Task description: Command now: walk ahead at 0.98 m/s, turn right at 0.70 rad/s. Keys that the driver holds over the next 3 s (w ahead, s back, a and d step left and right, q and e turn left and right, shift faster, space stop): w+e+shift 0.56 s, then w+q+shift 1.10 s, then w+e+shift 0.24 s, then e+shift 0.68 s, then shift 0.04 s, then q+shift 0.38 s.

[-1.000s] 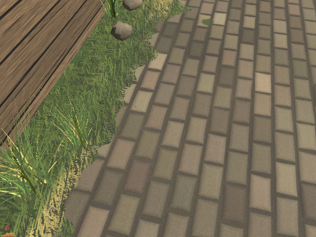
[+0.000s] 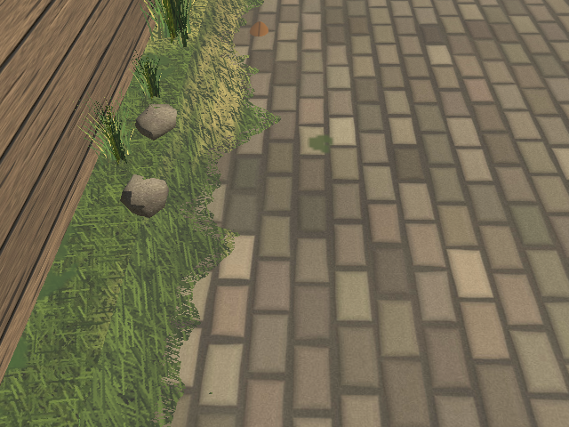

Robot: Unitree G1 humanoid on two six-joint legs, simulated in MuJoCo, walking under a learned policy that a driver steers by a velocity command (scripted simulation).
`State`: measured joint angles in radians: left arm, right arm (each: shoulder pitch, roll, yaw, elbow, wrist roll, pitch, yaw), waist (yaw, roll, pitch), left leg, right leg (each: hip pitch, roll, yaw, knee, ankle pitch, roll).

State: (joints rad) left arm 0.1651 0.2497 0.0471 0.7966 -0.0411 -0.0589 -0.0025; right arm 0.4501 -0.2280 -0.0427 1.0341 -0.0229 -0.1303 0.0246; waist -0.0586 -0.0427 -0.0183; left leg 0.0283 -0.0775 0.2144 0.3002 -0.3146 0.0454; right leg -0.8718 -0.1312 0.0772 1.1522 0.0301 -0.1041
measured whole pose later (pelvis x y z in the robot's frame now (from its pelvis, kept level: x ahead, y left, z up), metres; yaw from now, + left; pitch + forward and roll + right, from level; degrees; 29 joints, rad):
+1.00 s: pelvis +0.83 -0.20 -0.01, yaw -25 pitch +1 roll +1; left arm -0.05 0.22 0.00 0.56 -0.01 -0.15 -0.01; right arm 0.63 -0.22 -0.05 0.82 0.05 -0.07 0.01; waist -0.15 -0.01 -0.01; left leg 0.00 -0.07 -0.27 0.45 -0.45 0.03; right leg -0.45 0.00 0.11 0.52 -0.12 -0.02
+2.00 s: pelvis +1.70 -0.29 -0.01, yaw +10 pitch +0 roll -1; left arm 0.23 0.30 0.05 0.66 0.00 -0.11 -0.04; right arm 0.27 -0.29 -0.02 0.76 0.00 -0.09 0.02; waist 0.01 0.02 0.06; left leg -0.23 -0.08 -0.10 1.29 -0.40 0.06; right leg -0.42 0.11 -0.02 0.57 -0.15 -0.09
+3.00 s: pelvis +1.99 -0.29 +0.01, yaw -17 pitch +2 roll +0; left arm 0.11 0.23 0.03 0.65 0.02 0.02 0.05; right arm 0.27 -0.31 -0.08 0.77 0.02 0.06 -0.01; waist -0.04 0.02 0.03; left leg -0.54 0.03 0.03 1.07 -0.38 -0.10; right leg -0.24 -0.07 -0.12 0.47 -0.26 0.00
